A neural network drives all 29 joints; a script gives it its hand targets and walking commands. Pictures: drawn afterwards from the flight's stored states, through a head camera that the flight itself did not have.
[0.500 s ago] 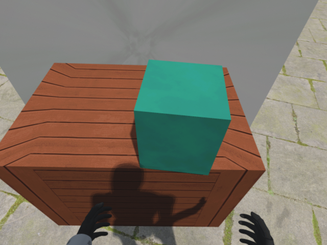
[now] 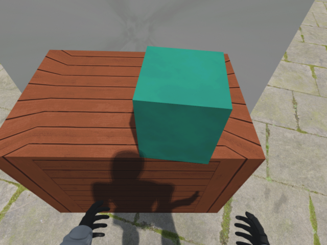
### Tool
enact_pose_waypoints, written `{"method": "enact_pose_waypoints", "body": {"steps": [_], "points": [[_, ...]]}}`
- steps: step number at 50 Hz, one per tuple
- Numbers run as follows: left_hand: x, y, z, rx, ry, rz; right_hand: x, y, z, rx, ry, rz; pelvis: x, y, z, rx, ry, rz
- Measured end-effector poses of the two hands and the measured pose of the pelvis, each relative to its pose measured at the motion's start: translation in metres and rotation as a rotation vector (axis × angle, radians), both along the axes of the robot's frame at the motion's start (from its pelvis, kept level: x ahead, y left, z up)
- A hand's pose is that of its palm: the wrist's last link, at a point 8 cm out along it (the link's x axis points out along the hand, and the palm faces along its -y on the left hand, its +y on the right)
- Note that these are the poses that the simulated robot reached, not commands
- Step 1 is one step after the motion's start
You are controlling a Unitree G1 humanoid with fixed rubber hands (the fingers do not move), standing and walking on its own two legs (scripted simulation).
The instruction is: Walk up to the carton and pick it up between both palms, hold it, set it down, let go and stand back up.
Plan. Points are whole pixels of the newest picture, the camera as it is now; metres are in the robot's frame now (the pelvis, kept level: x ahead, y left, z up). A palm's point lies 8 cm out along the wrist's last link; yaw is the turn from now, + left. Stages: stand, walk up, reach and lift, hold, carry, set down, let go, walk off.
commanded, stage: set down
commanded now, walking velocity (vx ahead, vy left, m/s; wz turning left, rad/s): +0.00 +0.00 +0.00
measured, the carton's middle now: (179, 107) +0.49 +0.00 +0.02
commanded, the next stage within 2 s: let go in 0.64 s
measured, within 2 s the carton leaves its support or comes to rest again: neither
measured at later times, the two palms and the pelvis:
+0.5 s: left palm (85, 222) +0.17 +0.22 -0.08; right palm (261, 236) +0.17 -0.22 -0.08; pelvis +0.01 +0.00 +0.00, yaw +0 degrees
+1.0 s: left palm (81, 233) +0.14 +0.22 -0.08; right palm out of the picture +0.14 -0.23 -0.08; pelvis +0.00 +0.00 +0.00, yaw +0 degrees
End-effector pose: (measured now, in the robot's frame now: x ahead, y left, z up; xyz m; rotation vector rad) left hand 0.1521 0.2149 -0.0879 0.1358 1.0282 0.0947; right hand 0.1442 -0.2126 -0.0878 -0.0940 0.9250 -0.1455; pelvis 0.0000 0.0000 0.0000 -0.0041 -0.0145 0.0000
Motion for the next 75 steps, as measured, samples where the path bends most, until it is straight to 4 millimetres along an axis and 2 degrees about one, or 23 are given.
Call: {"method": "enact_pose_waypoints", "body": {"steps": [15,25,32,38,46,55,63,75], "points": [[0.007,0.005,-0.005,0.015,0.066,-0.023,0.007,-0.003,-0.005,-0.006,0.040,0.009,0.005,0.003,0.000,-0.003,0.005,-0.008],[0.019,0.004,0.005,0.015,-0.010,-0.041,0.022,-0.008,0.004,-0.019,-0.030,0.031,0.007,0.003,0.000,-0.006,0.010,-0.008],[0.017,0.004,0.007,0.010,-0.044,-0.040,0.027,-0.009,0.007,-0.023,-0.073,0.044,0.005,0.002,0.000,-0.005,0.003,-0.002],[0.008,0.008,0.006,0.018,-0.075,-0.029,0.021,-0.008,0.007,-0.027,-0.100,0.060,0.002,0.001,-0.001,-0.005,-0.008,0.003],[-0.006,0.009,0.007,0.030,-0.135,-0.033,0.003,-0.014,0.005,-0.041,-0.144,0.068,-0.002,0.001,-0.003,-0.002,-0.014,0.004],[-0.007,0.002,0.006,0.018,-0.187,-0.037,-0.011,-0.020,0.004,-0.052,-0.179,0.070,-0.004,-0.001,-0.005,0.004,-0.010,0.000],[-0.001,-0.003,0.003,0.009,-0.185,-0.039,-0.006,-0.017,0.003,-0.044,-0.182,0.080,-0.003,-0.003,-0.006,0.006,-0.013,0.002],[0.006,0.008,0.001,0.041,-0.185,-0.047,0.013,-0.012,0.000,-0.045,-0.167,0.083,0.009,-0.002,-0.006,0.000,0.017,0.000]]}}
